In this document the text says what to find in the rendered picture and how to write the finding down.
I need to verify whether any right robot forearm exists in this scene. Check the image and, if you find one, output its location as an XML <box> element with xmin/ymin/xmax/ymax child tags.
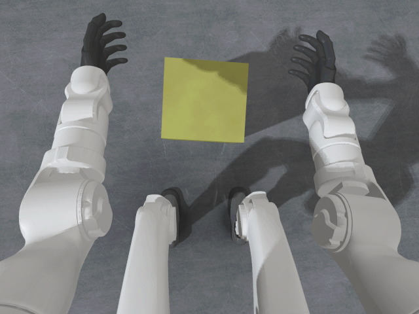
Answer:
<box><xmin>302</xmin><ymin>82</ymin><xmax>401</xmax><ymax>242</ymax></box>

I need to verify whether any robot left upper arm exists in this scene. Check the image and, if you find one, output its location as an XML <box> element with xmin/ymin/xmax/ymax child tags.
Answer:
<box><xmin>0</xmin><ymin>179</ymin><xmax>113</xmax><ymax>314</ymax></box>

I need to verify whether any carton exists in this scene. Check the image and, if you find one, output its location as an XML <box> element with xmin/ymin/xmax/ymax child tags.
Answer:
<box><xmin>161</xmin><ymin>57</ymin><xmax>249</xmax><ymax>143</ymax></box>

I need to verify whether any left robot forearm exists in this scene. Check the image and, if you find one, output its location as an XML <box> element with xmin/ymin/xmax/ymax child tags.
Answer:
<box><xmin>19</xmin><ymin>65</ymin><xmax>113</xmax><ymax>237</ymax></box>

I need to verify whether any robot left hand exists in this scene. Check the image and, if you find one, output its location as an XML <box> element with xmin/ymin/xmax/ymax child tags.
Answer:
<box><xmin>81</xmin><ymin>13</ymin><xmax>128</xmax><ymax>76</ymax></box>

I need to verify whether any robot right hand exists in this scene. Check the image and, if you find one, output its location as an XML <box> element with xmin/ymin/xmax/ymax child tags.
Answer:
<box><xmin>288</xmin><ymin>30</ymin><xmax>337</xmax><ymax>95</ymax></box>

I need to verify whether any robot right upper arm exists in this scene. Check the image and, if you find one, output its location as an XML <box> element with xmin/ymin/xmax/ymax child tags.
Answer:
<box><xmin>310</xmin><ymin>192</ymin><xmax>419</xmax><ymax>314</ymax></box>

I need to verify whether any left robot foot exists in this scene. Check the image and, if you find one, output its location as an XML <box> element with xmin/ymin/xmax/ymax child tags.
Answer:
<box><xmin>161</xmin><ymin>188</ymin><xmax>181</xmax><ymax>249</ymax></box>

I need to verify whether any left robot shin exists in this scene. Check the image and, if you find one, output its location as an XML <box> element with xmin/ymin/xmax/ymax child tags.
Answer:
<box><xmin>135</xmin><ymin>194</ymin><xmax>170</xmax><ymax>224</ymax></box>

